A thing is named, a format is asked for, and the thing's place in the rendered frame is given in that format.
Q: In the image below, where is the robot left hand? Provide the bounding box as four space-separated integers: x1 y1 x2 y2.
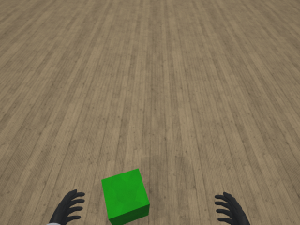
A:
49 189 85 225

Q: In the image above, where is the carton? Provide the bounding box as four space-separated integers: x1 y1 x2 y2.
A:
101 169 150 225

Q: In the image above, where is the robot right hand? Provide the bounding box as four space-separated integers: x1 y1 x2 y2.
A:
214 192 250 225

